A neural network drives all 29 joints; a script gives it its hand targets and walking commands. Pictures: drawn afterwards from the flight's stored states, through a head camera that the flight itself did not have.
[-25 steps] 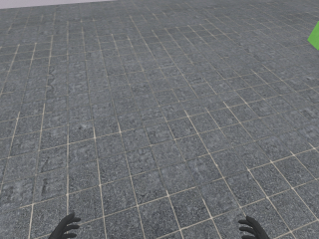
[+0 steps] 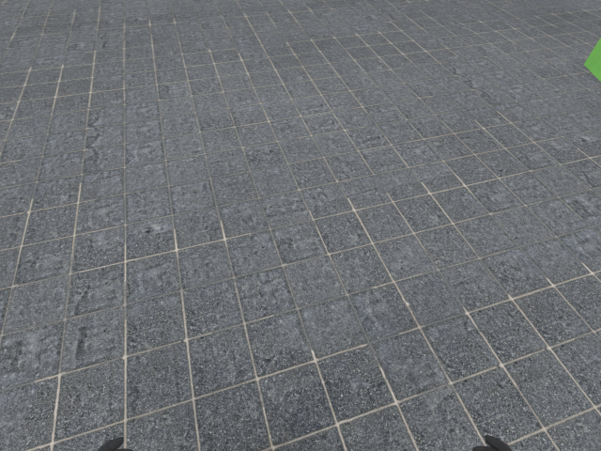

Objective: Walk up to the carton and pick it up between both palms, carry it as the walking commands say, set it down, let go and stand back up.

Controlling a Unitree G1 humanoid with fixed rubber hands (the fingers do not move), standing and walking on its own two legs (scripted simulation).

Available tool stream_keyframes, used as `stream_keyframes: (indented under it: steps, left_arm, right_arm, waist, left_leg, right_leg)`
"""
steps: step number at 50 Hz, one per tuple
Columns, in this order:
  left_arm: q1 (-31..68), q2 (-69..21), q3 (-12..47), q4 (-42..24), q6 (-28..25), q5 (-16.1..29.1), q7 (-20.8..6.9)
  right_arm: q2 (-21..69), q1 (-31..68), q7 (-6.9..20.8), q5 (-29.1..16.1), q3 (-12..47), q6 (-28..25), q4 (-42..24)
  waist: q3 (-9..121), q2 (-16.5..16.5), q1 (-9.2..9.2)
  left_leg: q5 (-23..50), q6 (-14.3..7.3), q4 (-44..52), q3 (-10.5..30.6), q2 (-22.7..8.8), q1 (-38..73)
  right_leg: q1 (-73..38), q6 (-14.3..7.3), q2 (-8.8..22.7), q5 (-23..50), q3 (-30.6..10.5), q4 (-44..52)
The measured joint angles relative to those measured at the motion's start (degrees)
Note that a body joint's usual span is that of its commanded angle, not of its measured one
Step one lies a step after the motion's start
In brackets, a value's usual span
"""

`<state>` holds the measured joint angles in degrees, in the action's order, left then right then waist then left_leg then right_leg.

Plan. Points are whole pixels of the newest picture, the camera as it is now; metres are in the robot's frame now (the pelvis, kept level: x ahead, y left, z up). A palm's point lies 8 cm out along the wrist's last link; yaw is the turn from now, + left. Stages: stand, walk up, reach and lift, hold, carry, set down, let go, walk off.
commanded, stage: stand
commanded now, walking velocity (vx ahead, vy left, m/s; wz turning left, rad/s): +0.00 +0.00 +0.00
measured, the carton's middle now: out of the picture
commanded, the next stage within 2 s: walk up in 1.58 s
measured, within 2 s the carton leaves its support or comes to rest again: neither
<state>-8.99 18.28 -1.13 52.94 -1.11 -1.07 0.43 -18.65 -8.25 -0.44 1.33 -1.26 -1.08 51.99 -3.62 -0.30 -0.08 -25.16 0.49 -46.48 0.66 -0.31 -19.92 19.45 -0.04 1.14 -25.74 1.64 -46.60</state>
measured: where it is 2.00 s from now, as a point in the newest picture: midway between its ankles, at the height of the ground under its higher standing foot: outside the picture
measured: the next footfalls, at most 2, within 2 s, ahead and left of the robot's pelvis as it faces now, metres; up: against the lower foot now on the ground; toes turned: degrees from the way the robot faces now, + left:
none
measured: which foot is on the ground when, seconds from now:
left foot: down 0.00-1.00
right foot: down 0.00-1.00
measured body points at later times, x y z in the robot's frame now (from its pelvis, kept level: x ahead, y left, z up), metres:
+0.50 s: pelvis +0.00 +0.00 +0.03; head +0.01 +0.00 +0.48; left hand +0.09 +0.29 -0.11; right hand +0.09 -0.28 -0.10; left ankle +0.00 +0.13 -0.71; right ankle -0.01 -0.12 -0.71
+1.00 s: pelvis +0.00 +0.00 +0.04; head +0.00 +0.00 +0.49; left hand +0.07 +0.29 -0.10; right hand +0.09 -0.28 -0.09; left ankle +0.00 +0.13 -0.71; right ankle -0.01 -0.12 -0.71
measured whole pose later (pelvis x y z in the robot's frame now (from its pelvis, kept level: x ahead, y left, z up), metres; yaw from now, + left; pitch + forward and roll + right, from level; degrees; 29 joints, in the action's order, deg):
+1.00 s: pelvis +0.00 +0.00 +0.04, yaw +0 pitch -3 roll +0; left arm -7.5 17.6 -0.7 64.0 -1.6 -0.7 0.4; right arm -17.9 -5.4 0.2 0.8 -1.1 -1.2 64.6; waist -2.5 0.2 -0.4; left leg -12.3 0.3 -22.1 0.5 -0.3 -6.9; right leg 6.0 0.5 1.2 -12.6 2.1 -21.5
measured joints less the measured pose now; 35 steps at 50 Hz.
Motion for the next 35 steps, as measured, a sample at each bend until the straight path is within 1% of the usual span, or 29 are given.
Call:
stream_keyframes:
  steps: [7,18,22,35]
  left_arm:
    - [1.8,-0.2,0.0,2.5,-0.1,0.2,0.0]
    - [2.6,-0.3,0.4,6.6,-0.2,0.4,-0.1]
    - [2.8,-0.5,0.6,7.6,-0.3,0.5,0.0]
    - [2.4,-1.1,0.6,10.0,-0.4,0.3,-0.3]
  right_arm:
    - [0.1,0.5,0.0,0.0,0.5,-0.3,3.1]
    - [0.4,1.4,0.1,-0.5,0.7,-0.2,7.7]
    - [0.5,1.8,0.2,-0.4,0.7,-0.3,9.2]
    - [0.9,3.1,0.3,-0.4,0.5,-0.4,11.7]
  waist:
    - [-0.2,0.4,0.07]
    - [-0.4,0.5,0.26]
    - [-0.1,0.4,0.02]
    - [0.8,0.3,-0.20]
  left_leg:
    - [1.5,0.0,2.7,0.1,-0.3,1.2]
    - [5.2,-0.1,9.8,0.0,0.0,5.6]
    - [6.7,-0.1,12.6,-0.1,0.0,7.1]
    - [10.9,-0.3,20.5,-0.3,0.1,11.3]
  right_leg:
    - [-1.5,0.0,-0.3,1.9,0.2,3.3]
    - [-5.8,0.2,0.0,5.3,0.3,10.1]
    - [-7.3,0.3,0.0,6.8,0.2,12.9]
    - [-11.4,0.5,0.2,11.0,0.3,20.8]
